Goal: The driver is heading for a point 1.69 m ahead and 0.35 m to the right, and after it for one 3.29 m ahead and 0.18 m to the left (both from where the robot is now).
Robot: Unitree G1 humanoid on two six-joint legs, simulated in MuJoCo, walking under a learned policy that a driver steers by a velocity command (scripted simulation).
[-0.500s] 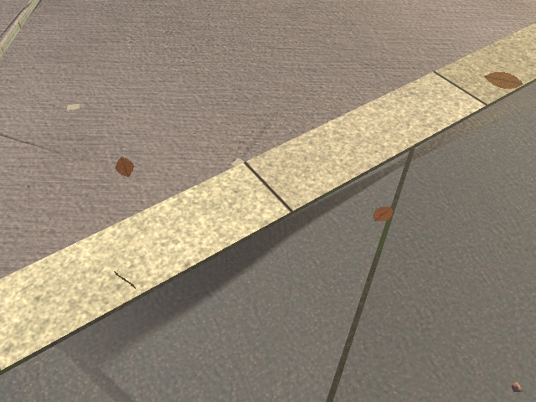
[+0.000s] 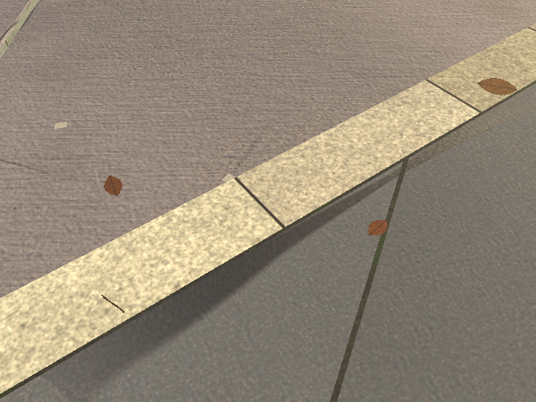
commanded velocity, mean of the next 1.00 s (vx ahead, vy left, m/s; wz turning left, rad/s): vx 0.08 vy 0.00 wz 0.00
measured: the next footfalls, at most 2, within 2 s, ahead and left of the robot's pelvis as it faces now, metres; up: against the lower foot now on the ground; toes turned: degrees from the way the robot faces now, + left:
left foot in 0.24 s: +0.11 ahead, +0.12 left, +0.00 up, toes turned +0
right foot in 1.58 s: +0.44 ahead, -0.14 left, +0.00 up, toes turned -18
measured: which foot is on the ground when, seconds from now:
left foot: down 0.00-0.00, up 0.02-0.22, down 0.24-1.00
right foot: down 0.00-1.00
